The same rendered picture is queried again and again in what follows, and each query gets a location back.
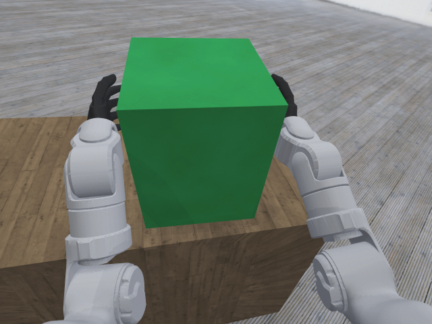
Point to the left robot upper arm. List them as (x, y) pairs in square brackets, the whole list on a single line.
[(105, 294)]

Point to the left robot forearm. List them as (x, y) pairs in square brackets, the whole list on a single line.
[(95, 195)]

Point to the right robot forearm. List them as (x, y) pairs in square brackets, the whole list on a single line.
[(316, 166)]

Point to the left robot hand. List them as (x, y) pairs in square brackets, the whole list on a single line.
[(101, 105)]

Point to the right robot hand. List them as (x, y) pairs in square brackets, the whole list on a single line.
[(287, 94)]

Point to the right robot upper arm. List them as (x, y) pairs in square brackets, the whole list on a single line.
[(356, 281)]

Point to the pedestal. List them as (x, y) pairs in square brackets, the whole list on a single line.
[(204, 273)]

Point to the carton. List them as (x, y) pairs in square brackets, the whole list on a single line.
[(200, 119)]

